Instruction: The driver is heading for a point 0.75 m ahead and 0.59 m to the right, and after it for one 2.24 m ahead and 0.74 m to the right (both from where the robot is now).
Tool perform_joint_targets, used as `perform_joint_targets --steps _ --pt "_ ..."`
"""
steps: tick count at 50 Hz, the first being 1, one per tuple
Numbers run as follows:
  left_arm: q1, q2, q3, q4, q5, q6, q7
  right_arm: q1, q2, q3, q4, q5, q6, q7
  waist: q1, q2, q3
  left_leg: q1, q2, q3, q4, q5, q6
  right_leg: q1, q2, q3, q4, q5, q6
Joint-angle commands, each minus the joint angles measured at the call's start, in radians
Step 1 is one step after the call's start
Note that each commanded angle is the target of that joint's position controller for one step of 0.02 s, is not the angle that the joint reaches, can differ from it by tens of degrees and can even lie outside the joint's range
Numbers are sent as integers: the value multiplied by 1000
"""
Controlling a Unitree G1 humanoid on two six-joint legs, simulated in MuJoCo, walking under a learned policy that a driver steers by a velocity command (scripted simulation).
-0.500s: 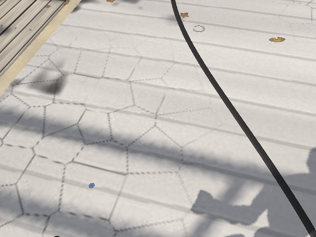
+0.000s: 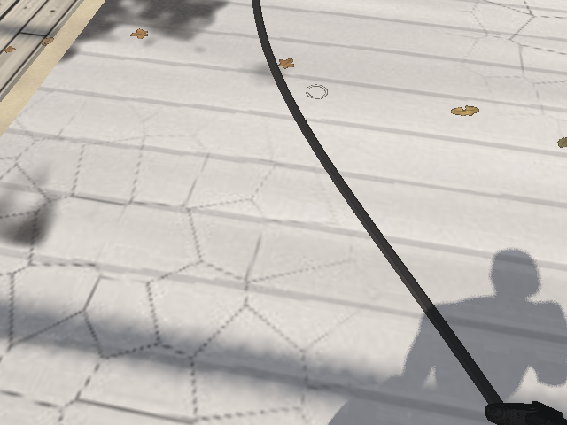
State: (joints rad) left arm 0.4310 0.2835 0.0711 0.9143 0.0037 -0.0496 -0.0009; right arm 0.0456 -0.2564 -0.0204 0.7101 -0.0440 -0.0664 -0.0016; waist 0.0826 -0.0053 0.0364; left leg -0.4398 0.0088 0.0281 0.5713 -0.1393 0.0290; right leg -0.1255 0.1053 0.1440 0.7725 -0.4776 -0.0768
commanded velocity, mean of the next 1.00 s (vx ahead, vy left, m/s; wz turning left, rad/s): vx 0.50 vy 0.00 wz -0.59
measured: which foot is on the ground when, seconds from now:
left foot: down 0.00-0.48, up 0.50-1.00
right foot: up 0.00-0.46, down 0.48-1.00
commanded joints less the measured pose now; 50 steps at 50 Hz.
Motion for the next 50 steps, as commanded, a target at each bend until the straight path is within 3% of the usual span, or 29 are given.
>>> perform_joint_targets --steps 1,2,5,8,11,14,17,20,22,23,24,25,26,27,28,29,31,33,38,45,48,50 --pt "14 106 18 -82 17 -3 0 230 -164 -59 -2 4 10 -13 -106 113 -119 503 399 -613 -337 -442 146 -521 -79 -31 451 46 -22" --pt "-40 89 15 -86 18 1 -10 191 -115 -47 1 9 6 -9 -99 58 -48 409 344 -456 -351 -302 129 -499 -113 -44 417 114 -12" --pt "-75 60 13 -93 33 31 -34 215 -91 -39 35 16 -15 -9 -80 125 -24 330 264 -207 -374 25 97 -446 -146 -74 373 175 12" --pt "-162 39 5 -130 31 46 -52 263 -100 -46 64 28 -35 -1 -80 106 -20 360 270 -102 -391 189 112 -518 -160 -86 351 244 23" --pt "-272 27 -5 -172 32 46 -66 297 -94 -47 89 26 -33 -2 -94 97 8 378 260 -7 -411 235 117 -580 -172 -111 249 337 38" --pt "-378 4 -22 -209 28 39 -80 311 -103 -50 107 25 -32 -2 -110 95 31 365 236 87 -416 250 102 -527 -170 -162 58 445 35" --pt "-460 9 -29 -243 32 39 -88 348 -131 -58 130 25 -27 -8 -125 94 53 400 257 135 -409 287 90 -473 -162 -219 -69 427 8" --pt "-475 27 -23 -257 42 42 -82 381 -157 -64 155 25 -8 -16 -119 98 46 490 276 185 -313 520 75 -414 -117 -265 -141 314 -38" --pt "-373 50 -9 -232 46 39 -69 388 -187 -69 165 25 10 -21 -71 110 -27 522 277 218 -101 801 68 -271 -43 -293 -176 219 -83" --pt "-232 71 6 -188 50 30 -58 377 -194 -68 159 30 19 -21 -8 85 -108 464 265 240 100 788 55 -91 -6 -289 -239 238 -113" --pt "-54 138 35 -135 60 25 -40 372 -180 -62 135 25 21 -19 65 0 -218 274 240 246 391 527 21 169 -93 -133 -291 160 -160" --pt "-71 258 61 -153 46 31 -24 410 -51 -35 54 26 15 6 -13 -253 -304 -188 68 213 737 -395 -44 487 -415 390 -344 113 -292" --pt "-14 255 62 -174 20 43 -12 281 -147 -55 24 19 8 7 54 -110 -342 -304 9 4 841 -418 -50 484 -456 609 -472 158 -320" --pt "-56 229 56 -146 14 46 -2 201 -142 -53 0 31 -3 11 32 -59 -189 -363 68 -37 804 -291 -36 388 -419 418 -483 281 -291" --pt "-106 175 43 -141 6 41 1 217 -126 -45 12 34 -13 9 -18 -20 -97 -306 102 -34 701 -215 -32 240 -376 310 -493 421 -257" --pt "-155 145 35 -146 4 32 3 231 -125 -47 27 24 -7 7 -62 4 -53 -234 124 -40 631 -198 -36 135 -320 230 -504 528 -223" --pt "-197 109 21 -153 -5 14 1 285 -115 -46 42 -3 28 10 -115 -11 -61 -120 130 -45 569 -195 -58 23 -260 152 -526 625 -210" --pt "-168 122 24 -141 -7 -2 -6 267 -97 -44 33 -5 49 17 -120 -9 -56 -119 121 -32 515 -165 -75 -19 -232 131 -549 627 -215" --pt "-53 138 29 -110 -2 -7 -8 59 -93 -42 -33 0 56 18 -53 -28 15 -252 106 -34 313 23 -94 7 -212 170 -595 515 -187" --pt "69 148 30 -77 9 -7 9 -139 -93 -27 -109 13 36 29 16 -51 23 -259 32 -35 93 99 -66 157 -222 217 -498 708 -161" --pt "27 173 36 -86 12 -6 21 -81 -117 -30 -107 18 23 24 -31 -75 16 -85 0 -47 -12 43 -32 135 -231 245 -437 794 -116" --pt "-31 192 38 -97 9 -13 11 135 -162 -51 -42 20 9 2 -135 -47 -82 243 -45 -21 -83 -2 6 54 -171 208 -224 966 -67"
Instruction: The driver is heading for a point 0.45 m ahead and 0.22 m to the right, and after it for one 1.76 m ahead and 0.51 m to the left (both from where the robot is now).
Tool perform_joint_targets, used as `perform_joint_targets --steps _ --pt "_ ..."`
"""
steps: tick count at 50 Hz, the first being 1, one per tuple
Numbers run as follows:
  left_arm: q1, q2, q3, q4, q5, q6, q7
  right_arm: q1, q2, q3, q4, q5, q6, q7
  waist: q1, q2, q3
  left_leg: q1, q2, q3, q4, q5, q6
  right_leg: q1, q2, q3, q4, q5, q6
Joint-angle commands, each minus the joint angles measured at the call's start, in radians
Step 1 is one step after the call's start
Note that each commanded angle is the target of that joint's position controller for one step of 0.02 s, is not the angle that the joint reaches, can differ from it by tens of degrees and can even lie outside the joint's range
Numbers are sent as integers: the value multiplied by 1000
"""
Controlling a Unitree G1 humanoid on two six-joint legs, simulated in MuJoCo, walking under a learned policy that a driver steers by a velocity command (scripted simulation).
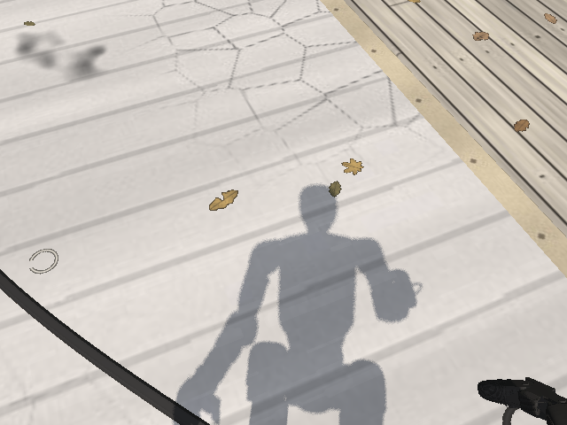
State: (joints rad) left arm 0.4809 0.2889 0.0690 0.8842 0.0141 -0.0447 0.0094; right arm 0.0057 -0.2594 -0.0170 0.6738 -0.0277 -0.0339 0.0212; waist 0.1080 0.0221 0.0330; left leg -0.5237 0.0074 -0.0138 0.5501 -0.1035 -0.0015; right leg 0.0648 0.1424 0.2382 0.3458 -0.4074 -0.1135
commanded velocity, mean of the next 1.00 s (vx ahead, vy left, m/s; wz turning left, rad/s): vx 0.38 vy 0.00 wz -0.31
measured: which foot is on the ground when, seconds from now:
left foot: up 0.00-0.00, down 0.02-0.56, up 0.58-1.00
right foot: down 0.00-0.04, up 0.06-0.52, down 0.54-1.00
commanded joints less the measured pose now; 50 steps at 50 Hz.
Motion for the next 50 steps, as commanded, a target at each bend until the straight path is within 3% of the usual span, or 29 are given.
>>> perform_joint_targets --steps 1,2,3,4,5,6,8,12,17,21,24,26,27,28,29,30,31,32,33,34,37,39,42,45,50 --pt "-90 157 33 -77 -11 -26 -10 325 -204 -69 18 -9 -36 -36 -229 -18 -184 569 67 -78 -94 -95 74 -253 -143 69 432 753 -6" --pt "-40 54 9 -116 -39 -31 -11 429 -290 -88 12 -36 -35 -51 -233 158 -330 825 349 -437 -148 -297 138 -496 -23 -48 743 232 28" --pt "20 89 10 -126 -16 -24 -8 362 -293 -91 10 -22 -21 -44 -155 284 -349 794 451 -773 -266 -316 209 -644 2 -91 882 -132 30" --pt "-12 124 17 -93 9 -7 -4 278 -193 -73 -5 -10 -14 -39 -126 113 -184 644 416 -661 -273 -399 204 -684 -82 -93 935 -46 27" --pt "-75 118 15 -90 14 -1 -15 233 -122 -56 -5 -4 -15 -34 -127 13 -78 518 361 -496 -294 -349 189 -668 -115 -113 902 28 33" --pt "-100 98 13 -94 13 6 -24 213 -98 -47 2 -7 -18 -33 -113 18 -35 446 311 -372 -321 -251 163 -645 -144 -128 856 62 38" --pt "-114 79 9 -98 25 27 -41 241 -98 -46 35 -1 -34 -32 -100 74 -8 381 265 -217 -347 -63 149 -615 -168 -149 826 82 50" --pt "-224 54 -1 -148 23 43 -66 292 -109 -53 75 14 -64 -18 -103 71 -3 416 269 -67 -385 142 163 -711 -192 -166 780 178 61" --pt "-403 19 -24 -211 17 34 -88 330 -110 -54 112 11 -61 -18 -130 66 29 430 220 116 -393 230 136 -715 -198 -239 516 369 72" --pt "-516 18 -32 -254 24 34 -100 387 -146 -63 143 12 -54 -28 -156 65 54 494 249 178 -377 285 117 -653 -188 -315 337 353 40" --pt "-507 38 -24 -259 35 36 -89 418 -179 -68 167 10 -33 -37 -139 78 27 590 270 230 -238 615 100 -572 -125 -365 272 208 -10" --pt "-340 71 -3 -213 40 27 -74 420 -204 -70 171 12 -14 -42 -64 76 -81 581 269 261 46 800 91 -363 -47 -377 215 139 -62" --pt "-161 111 20 -154 48 20 -59 405 -202 -66 155 11 -9 -41 17 24 -180 446 247 278 296 654 63 -119 -54 -318 153 151 -100" --pt "-90 223 51 -151 50 25 -41 441 -106 -43 90 21 -14 -26 3 -179 -311 68 160 276 645 25 9 219 -349 110 119 -15 -202" --pt "-105 260 57 -184 13 34 -29 385 -125 -49 41 16 -17 -20 -5 -218 -375 -149 -5 131 874 -473 -28 281 -539 533 -35 233 -291" --pt "-113 210 46 -161 1 37 -13 300 -148 -53 41 16 -15 -22 5 -69 -253 -201 62 36 867 -357 -18 199 -507 297 -11 568 -262" --pt "-163 143 26 -144 -4 24 -5 312 -106 -36 57 34 -23 -23 -44 -54 -156 -150 92 29 791 -299 -10 67 -471 135 11 855 -233" --pt "-207 92 10 -135 -5 12 -3 346 -90 -32 88 30 -17 -25 -93 -20 -100 -80 119 17 690 -293 -6 -41 -415 18 0 947 -171" --pt "-247 59 -5 -129 -9 3 -2 377 -88 -32 108 13 0 -23 -132 -29 -72 -6 124 10 629 -287 -8 -133 -376 -51 -26 961 -131" --pt "-272 43 -14 -128 -3 -5 -3 423 -85 -33 136 5 18 -18 -153 -42 -79 73 110 7 599 -264 -11 -194 -360 -106 -49 984 -107" --pt "-260 70 -14 -96 3 -26 -5 446 -69 -41 160 13 41 -6 -170 -71 -81 103 54 -4 541 -178 -13 -230 -338 -208 -84 1068 -85" --pt "-258 61 -21 -82 5 -28 -1 411 -64 -45 159 12 46 -9 -162 -88 -61 70 41 -2 484 -114 -11 -219 -325 -263 -94 1046 -61" --pt "-256 48 -29 -70 -1 -21 13 318 -58 -43 132 5 47 -10 -135 -108 -33 31 42 26 359 -32 -8 -182 -317 -317 -88 998 -38" --pt "-212 56 -26 -47 -1 -10 28 253 -40 -36 106 1 46 -6 -100 -106 -32 22 35 60 249 -23 4 -108 -342 -335 -52 1003 -51" --pt "-193 83 -9 -29 1 18 39 253 -46 -39 82 -7 46 -4 -94 -107 -23 49 -2 100 132 -182 62 -32 -392 -325 92 1062 -71"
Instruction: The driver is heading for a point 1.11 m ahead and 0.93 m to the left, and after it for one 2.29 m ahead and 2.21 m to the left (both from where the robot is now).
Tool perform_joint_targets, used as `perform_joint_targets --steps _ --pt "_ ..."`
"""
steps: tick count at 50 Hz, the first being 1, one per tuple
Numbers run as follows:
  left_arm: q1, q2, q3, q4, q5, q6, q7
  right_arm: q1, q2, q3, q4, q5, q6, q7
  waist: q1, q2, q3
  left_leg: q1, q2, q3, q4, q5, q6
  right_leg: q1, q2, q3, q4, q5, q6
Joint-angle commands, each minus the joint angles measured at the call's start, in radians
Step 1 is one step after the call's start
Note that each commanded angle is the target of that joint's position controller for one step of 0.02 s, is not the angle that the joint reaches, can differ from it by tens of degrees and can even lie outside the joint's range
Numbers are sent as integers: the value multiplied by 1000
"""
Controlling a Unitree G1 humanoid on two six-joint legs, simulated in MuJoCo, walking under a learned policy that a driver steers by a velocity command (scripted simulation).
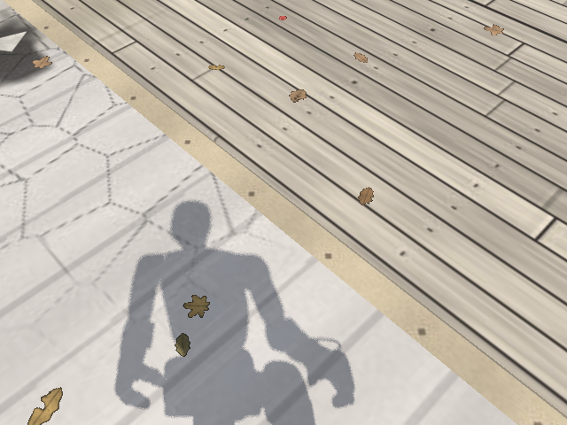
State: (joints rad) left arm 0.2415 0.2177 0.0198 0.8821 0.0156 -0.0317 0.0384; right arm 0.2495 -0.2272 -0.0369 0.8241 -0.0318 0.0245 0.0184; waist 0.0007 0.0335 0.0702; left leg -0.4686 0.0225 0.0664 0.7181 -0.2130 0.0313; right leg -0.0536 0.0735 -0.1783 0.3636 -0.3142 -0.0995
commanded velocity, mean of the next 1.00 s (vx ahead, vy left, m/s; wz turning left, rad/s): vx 0.02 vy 0.00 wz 0.55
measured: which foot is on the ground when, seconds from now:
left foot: up 0.00-0.04, down 0.06-0.54, up 0.56-0.98, down 1.00-1.00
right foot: down 0.00-0.06, up 0.08-0.52, down 0.54-0.98, up 1.00-1.00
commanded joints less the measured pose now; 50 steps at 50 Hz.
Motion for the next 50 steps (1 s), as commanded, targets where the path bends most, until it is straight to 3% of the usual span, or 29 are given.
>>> perform_joint_targets --steps 1,2,3,4,5,6,7,8,9,11,15,19,22,24,26,27,28,29,30,31,32,33,34,38,44,47,48,49,50 --pt "39 162 45 -28 -1 10 12 30 -81 -22 -69 -2 -14 -3 5 -118 -68 23 -32 27 -71 -100 47 87 -324 91 132 996 -79" --pt "31 169 49 -30 -2 14 13 65 -85 -25 -65 -1 -19 -6 -15 -109 -87 78 -47 28 -132 -80 67 77 -312 80 218 995 -61" --pt "17 180 55 -35 -3 17 14 137 -100 -32 -54 -2 -31 -10 -68 -61 -125 201 -34 -11 -249 105 97 17 -273 42 374 919 -17" --pt "6 166 51 -76 -3 14 12 216 -215 -63 -55 -7 -43 -20 -101 71 -202 394 153 -275 -282 566 175 -180 -170 5 652 531 43" --pt "27 84 34 -118 -8 28 0 212 -315 -91 -50 16 -30 -27 -55 259 -266 529 368 -594 -304 991 385 -456 59 73 891 -341 85" --pt "22 96 30 -97 21 43 -4 202 -269 -85 -52 49 -19 -24 -59 81 -280 474 357 -540 -328 780 387 -450 -31 229 956 -330 92" --pt "-17 110 35 -103 7 45 -7 114 -222 -74 -72 38 -7 -28 -40 36 -153 357 304 -467 -364 591 358 -489 -50 230 952 -250 100" --pt "-42 125 40 -106 5 42 -6 37 -173 -59 -86 31 7 -30 -12 -18 -74 278 239 -407 -404 436 302 -502 -75 228 874 -181 109" --pt "-51 139 45 -112 14 44 -5 -6 -152 -52 -99 35 12 -32 4 -2 -47 242 188 -367 -419 381 262 -493 -85 222 809 -132 120" --pt "-9 116 40 -102 21 59 -11 -12 -158 -54 -103 26 11 -29 13 33 -92 234 135 -318 -408 416 236 -442 -64 204 753 -89 141" --pt "-36 103 34 -123 5 71 -7 25 -208 -73 -99 19 6 -24 -14 62 -133 273 122 -362 -403 297 219 -441 -62 212 594 -83 160" --pt "-89 113 33 -151 1 68 -4 11 -218 -81 -116 10 21 -20 -39 98 -123 242 110 -438 -414 88 203 -408 -53 224 474 -69 155" --pt "-79 120 32 -162 -8 55 0 -10 -225 -87 -127 5 27 -14 -39 110 -127 236 111 -499 -390 127 190 -346 -32 226 380 -92 139" --pt "-35 125 31 -161 -16 42 5 -38 -224 -89 -133 8 30 -10 -20 119 -133 230 104 -541 -365 186 167 -273 -14 227 268 -92 117" --pt "50 130 33 -146 -12 25 15 -83 -209 -84 -144 24 31 -11 35 89 -128 153 49 -532 -306 112 94 -112 -29 237 -2 31 91" --pt "53 210 50 -152 5 19 24 -57 -153 -69 -155 31 26 -13 11 -61 -122 61 -36 -439 -177 -79 32 -45 -210 412 -143 -38 48" --pt "-34 311 69 -187 13 25 23 -31 -112 -61 -174 36 21 -19 -23 -293 -84 -114 -223 -194 27 -316 -15 -49 -445 695 -208 43 -62" --pt "-36 266 64 -188 23 29 15 -24 -204 -82 -152 -2 21 -24 -18 -203 -87 -71 -138 -176 242 -365 -27 -134 -481 651 -145 236 -137" --pt "-68 191 42 -202 14 29 11 -9 -213 -91 -132 1 22 -19 -42 -133 -85 -45 -125 -184 324 -320 -28 -154 -422 555 -115 330 -134" --pt "-105 159 33 -209 9 30 8 14 -200 -90 -112 1 29 -14 -61 -111 -65 -38 -114 -172 390 -262 -37 -165 -353 443 -95 382 -103" --pt "-124 154 31 -217 8 30 10 26 -194 -89 -106 2 38 -4 -68 -149 -77 -56 -110 -158 434 -217 -47 -127 -305 370 -79 408 -78" --pt "-116 154 32 -222 10 29 11 35 -187 -86 -102 5 44 7 -56 -183 -81 -76 -108 -141 453 -207 -63 -92 -283 320 -61 488 -75" --pt "-89 157 34 -219 11 30 10 17 -182 -82 -106 10 48 14 -37 -181 -86 -88 -103 -125 444 -200 -76 -60 -276 291 -48 530 -77" --pt "15 185 51 -194 10 29 8 -75 -157 -66 -142 18 57 25 29 -185 -97 -120 -73 -100 317 -218 -101 70 -329 280 -23 574 -109" --pt "-5 224 70 -190 17 30 -17 -107 -137 -48 -173 30 58 32 34 -222 -106 84 -49 -14 61 -253 -60 -14 -356 200 16 564 -96" --pt "-16 242 79 -184 9 37 -25 -84 -137 -47 -179 33 48 30 14 -220 -115 176 -58 18 -102 -197 -26 -41 -365 176 81 534 -67" --pt "-30 243 80 -182 -1 41 -25 -53 -133 -46 -170 25 40 25 -15 -191 -120 254 -68 24 -232 -94 -10 -85 -351 142 142 468 -30" --pt "0 232 79 -171 -1 44 -26 -25 -158 -51 -161 10 26 14 -32 -103 -129 357 -50 -50 -361 19 6 -170 -323 98 244 329 30" --pt "35 166 64 -195 13 53 -31 1 -268 -71 -168 -3 8 1 -16 173 -132 489 205 -400 -444 199 60 -404 -216 10 510 -91 105"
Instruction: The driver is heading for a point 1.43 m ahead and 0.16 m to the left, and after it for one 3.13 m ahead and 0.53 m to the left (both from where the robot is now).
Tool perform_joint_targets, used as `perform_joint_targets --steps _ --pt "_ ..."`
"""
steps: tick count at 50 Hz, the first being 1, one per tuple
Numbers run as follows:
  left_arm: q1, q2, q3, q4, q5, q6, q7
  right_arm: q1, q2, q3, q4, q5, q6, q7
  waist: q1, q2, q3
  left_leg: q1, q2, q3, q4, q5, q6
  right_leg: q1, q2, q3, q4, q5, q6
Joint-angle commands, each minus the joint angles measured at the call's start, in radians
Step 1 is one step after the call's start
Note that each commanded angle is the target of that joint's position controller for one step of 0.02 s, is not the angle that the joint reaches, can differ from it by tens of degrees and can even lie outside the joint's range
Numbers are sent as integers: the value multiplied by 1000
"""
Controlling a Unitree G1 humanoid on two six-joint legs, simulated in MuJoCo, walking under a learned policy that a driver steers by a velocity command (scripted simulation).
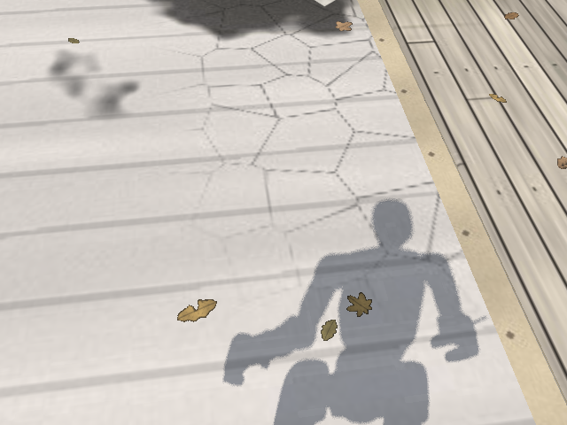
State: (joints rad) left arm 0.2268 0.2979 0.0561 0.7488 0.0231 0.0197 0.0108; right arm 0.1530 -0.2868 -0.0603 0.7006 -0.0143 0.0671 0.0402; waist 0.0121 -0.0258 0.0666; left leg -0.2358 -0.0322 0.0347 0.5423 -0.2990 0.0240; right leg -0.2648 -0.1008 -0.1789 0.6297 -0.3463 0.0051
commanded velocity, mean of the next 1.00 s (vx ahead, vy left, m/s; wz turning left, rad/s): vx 0.00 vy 0.00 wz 0.39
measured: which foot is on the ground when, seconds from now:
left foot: down 0.00-0.52, up 0.54-0.84, down 0.86-1.00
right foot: up 0.00-0.50, down 0.52-1.00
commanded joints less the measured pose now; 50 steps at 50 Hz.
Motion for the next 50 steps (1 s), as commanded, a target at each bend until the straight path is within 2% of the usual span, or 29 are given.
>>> perform_joint_targets --steps 1,2,3,4,6,7,9,13,17,22,24,25,26,27,28,29,30,32,33,37,40,42,43,44,45,46,48,49,50 --pt "-41 57 12 -127 7 20 13 156 -318 -79 -48 -3 -38 -18 -75 312 -110 195 436 -580 -225 628 247 -342 106 102 391 -322 27" --pt "-67 89 17 -119 7 29 18 188 -269 -73 -34 9 -36 -21 -92 185 -111 199 399 -516 -213 634 290 -349 72 189 488 -291 30" --pt "-61 91 20 -103 -7 29 13 124 -210 -53 -37 11 -33 -27 -53 152 -59 158 329 -425 -214 573 266 -351 58 210 502 -201 27" --pt "-44 99 24 -85 -13 21 9 50 -175 -41 -47 8 -28 -34 -17 138 -35 129 252 -358 -221 509 216 -334 46 222 459 -117 27" --pt "-8 118 31 -65 7 19 0 20 -151 -33 -57 14 -29 -42 -3 164 -79 150 190 -313 -208 578 187 -297 63 207 461 -43 37" --pt "2 113 30 -61 7 21 -4 36 -156 -34 -54 15 -31 -40 -3 145 -104 159 184 -312 -202 596 187 -286 73 205 463 -31 41" --pt "-11 97 25 -67 0 27 -5 67 -171 -40 -45 14 -36 -37 -13 125 -111 172 183 -334 -202 560 191 -295 80 208 426 -23 47" --pt "-60 90 21 -86 -1 34 4 112 -183 -46 -36 5 -33 -39 -42 151 -87 167 184 -415 -209 412 207 -312 92 222 311 -37 49" --pt "-94 85 14 -103 -6 25 9 123 -198 -53 -37 -5 -30 -38 -52 144 -90 129 182 -487 -187 375 215 -257 116 235 218 -53 35" --pt "-71 88 6 -113 -21 7 19 84 -204 -59 -42 -7 -25 -30 -32 157 -105 74 158 -574 -145 470 185 -102 160 247 57 -69 4" --pt "6 80 3 -91 -22 -3 28 38 -187 -53 -43 3 -23 -33 16 151 -113 25 121 -562 -111 438 131 45 158 236 -142 34 -12" --pt "33 86 3 -82 -13 -12 36 30 -164 -45 -43 12 -25 -39 32 121 -111 -38 81 -533 -73 321 81 146 120 258 -287 132 -24" --pt "7 149 11 -96 3 -18 46 87 -95 -26 -43 14 -29 -41 -8 -62 -125 -124 -12 -411 81 27 21 219 -84 468 -396 92 -68" --pt "-64 236 25 -125 3 -12 37 133 -100 -28 -46 8 -28 -51 -36 -204 -91 -250 -187 -218 233 -276 -7 172 -266 704 -417 238 -182" --pt "-19 197 23 -106 -2 -8 26 131 -169 -45 -26 -19 -23 -55 -19 -133 -98 -207 -119 -210 408 -300 -19 99 -286 690 -382 305 -260" --pt "-51 130 2 -106 -10 -10 18 125 -167 -48 -9 -13 -21 -51 -38 -81 -66 -193 -105 -224 465 -244 -21 59 -227 605 -372 321 -253" --pt "-98 95 -7 -109 -9 -12 15 129 -152 -45 9 -8 -18 -45 -53 -67 -41 -177 -95 -219 500 -183 -33 34 -157 505 -365 328 -222" --pt "-107 88 -11 -102 -5 -17 21 139 -131 -37 25 -5 -11 -30 -50 -128 -59 -185 -101 -195 510 -139 -53 85 -88 408 -341 438 -193" --pt "-84 87 -11 -89 -6 -19 21 126 -122 -32 30 -3 -9 -28 -37 -120 -67 -181 -101 -186 484 -138 -62 111 -79 385 -328 483 -193" --pt "-26 90 -13 -44 -6 -23 16 65 -76 -4 42 5 0 -33 2 -129 -88 -113 -59 -137 233 -166 -71 182 -83 378 -300 474 -200" --pt "-2 116 -5 -12 1 -12 6 57 -72 7 67 14 -1 -45 13 -162 -87 -9 -45 -66 27 -141 -48 164 -77 392 -275 495 -199" --pt "-7 114 -5 8 -7 -7 4 103 -58 17 102 11 -14 -56 -28 -123 -87 126 -30 -57 -235 89 -24 113 -62 376 -230 532 -154" --pt "8 100 -10 14 -7 -13 4 97 -83 16 109 0 -26 -63 -23 -83 -106 219 21 -133 -281 185 -8 56 -57 380 -221 489 -110" --pt "20 70 -18 2 -11 -23 -2 97 -136 13 106 -18 -41 -71 -4 24 -145 299 157 -274 -278 272 17 -9 -19 335 -169 377 -69" --pt "21 29 -29 12 -24 -19 -1 23 -139 18 120 -4 -47 -68 41 157 -96 125 209 -301 -229 375 74 67 63 260 -248 157 -49" --pt "11 54 -27 38 -10 -13 5 -12 -90 32 115 0 -55 -62 30 121 -85 99 188 -285 -226 307 74 125 58 260 -264 157 -40" --pt "-8 75 -19 70 -11 -12 4 9 -88 38 144 -3 -61 -64 5 109 -53 82 127 -244 -234 229 40 137 53 274 -271 237 -41" --pt "-4 81 -15 83 -9 -11 2 31 -92 39 164 1 -65 -70 0 110 -40 78 117 -235 -236 237 35 139 45 277 -266 274 -43" --pt "9 72 -19 98 -10 -13 1 48 -94 39 185 4 -66 -72 2 113 -44 90 110 -226 -235 246 32 140 37 281 -273 290 -43"
Keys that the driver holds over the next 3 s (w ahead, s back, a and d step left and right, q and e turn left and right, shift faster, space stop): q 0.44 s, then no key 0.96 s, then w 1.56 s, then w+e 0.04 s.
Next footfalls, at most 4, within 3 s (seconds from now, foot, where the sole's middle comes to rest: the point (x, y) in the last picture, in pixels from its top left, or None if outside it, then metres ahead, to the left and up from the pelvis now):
0.52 right None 0.09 -0.09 -0.76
0.86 left None -0.03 0.09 -0.76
1.70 right None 0.14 -0.07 -0.76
2.18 left None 0.41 0.17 -0.76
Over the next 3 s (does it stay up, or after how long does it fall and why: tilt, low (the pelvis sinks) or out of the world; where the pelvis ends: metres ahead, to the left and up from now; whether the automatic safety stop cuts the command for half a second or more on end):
stays up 0.72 0.18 0.02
